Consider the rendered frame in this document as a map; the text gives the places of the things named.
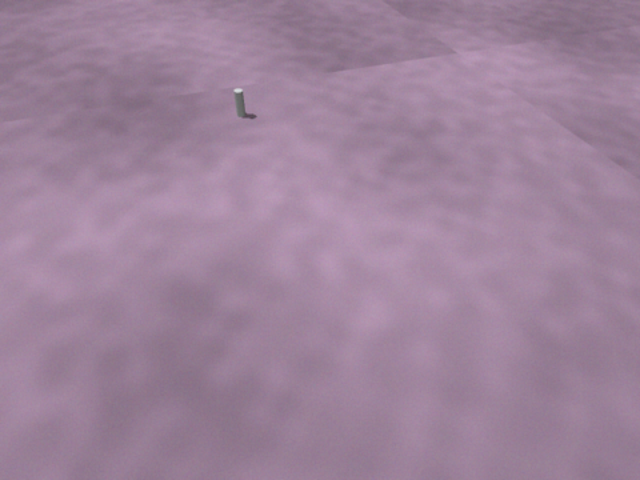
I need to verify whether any can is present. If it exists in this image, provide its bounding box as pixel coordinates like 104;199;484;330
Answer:
234;88;246;117

